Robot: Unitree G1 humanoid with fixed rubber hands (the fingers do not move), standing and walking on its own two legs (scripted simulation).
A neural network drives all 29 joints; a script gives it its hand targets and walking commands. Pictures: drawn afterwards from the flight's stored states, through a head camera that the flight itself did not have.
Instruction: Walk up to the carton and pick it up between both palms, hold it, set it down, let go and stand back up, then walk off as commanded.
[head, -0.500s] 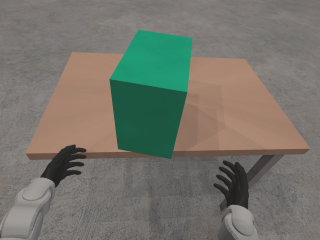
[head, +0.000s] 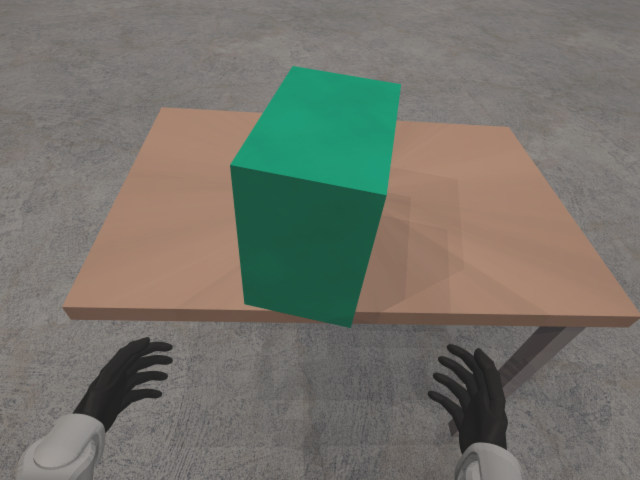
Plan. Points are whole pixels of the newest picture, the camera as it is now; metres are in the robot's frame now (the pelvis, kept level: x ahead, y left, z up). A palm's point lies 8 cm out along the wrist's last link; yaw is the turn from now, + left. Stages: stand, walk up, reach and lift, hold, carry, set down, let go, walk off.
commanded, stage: set down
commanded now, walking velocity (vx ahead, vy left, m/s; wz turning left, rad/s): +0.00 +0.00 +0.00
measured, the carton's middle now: (321, 196) +0.50 +0.00 +0.09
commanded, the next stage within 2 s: none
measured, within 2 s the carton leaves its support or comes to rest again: neither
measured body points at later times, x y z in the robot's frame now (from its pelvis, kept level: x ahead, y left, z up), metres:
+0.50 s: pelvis +0.02 +0.01 +0.00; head +0.04 +0.04 +0.45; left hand +0.23 +0.24 -0.01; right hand +0.18 -0.17 +0.02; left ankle +0.02 +0.12 -0.74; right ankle +0.01 -0.13 -0.74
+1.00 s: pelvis +0.01 +0.00 +0.00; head +0.03 +0.02 +0.45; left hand +0.19 +0.23 -0.05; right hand +0.18 -0.20 -0.04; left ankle +0.02 +0.12 -0.74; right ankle +0.01 -0.13 -0.74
